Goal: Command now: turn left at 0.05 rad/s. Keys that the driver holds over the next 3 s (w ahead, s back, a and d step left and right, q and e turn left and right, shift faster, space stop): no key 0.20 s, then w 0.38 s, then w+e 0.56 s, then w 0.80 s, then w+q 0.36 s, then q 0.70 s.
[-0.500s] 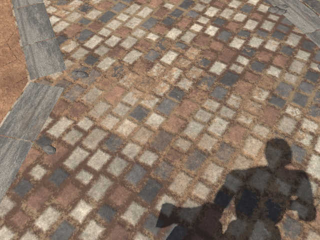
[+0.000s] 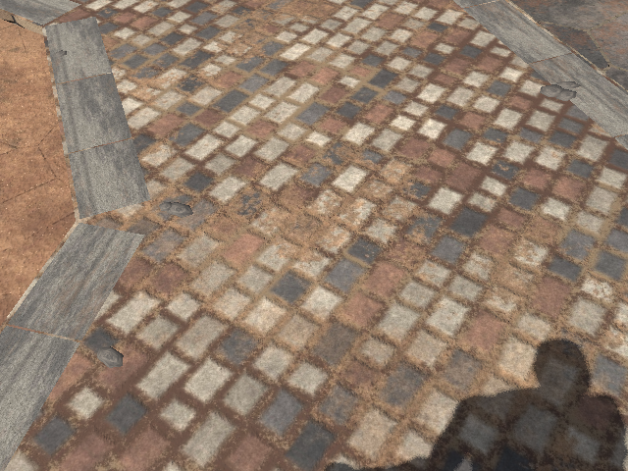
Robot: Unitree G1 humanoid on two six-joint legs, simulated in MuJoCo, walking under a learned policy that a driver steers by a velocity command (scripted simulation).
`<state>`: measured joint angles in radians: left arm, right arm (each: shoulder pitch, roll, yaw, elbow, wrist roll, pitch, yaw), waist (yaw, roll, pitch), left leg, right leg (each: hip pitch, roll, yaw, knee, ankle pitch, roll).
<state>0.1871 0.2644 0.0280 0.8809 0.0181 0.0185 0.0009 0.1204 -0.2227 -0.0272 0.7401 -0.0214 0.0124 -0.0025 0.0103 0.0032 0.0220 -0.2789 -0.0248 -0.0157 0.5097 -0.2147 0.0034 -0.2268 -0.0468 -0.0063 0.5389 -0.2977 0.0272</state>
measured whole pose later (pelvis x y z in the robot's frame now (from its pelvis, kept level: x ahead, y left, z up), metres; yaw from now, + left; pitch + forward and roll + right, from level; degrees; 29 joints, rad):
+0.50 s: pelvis +0.07 +0.02 +0.00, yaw -1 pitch +0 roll +0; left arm 0.29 0.28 0.05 0.98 -0.03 -0.04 0.02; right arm 0.27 -0.25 -0.08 0.97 0.02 -0.08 0.00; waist -0.01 -0.04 0.00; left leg -0.22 -0.02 0.05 0.54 -0.31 0.04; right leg -0.24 -0.03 0.03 0.80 -0.46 -0.01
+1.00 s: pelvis +0.32 -0.04 -0.02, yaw -11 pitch +1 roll +0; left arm 0.06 0.27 0.07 0.80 -0.02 -0.06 -0.05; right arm 0.33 -0.25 -0.04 0.97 0.01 -0.10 -0.01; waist -0.02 0.00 0.06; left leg -0.17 0.02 0.00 1.14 -0.45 0.01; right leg -0.47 0.08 -0.05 0.61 -0.16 -0.12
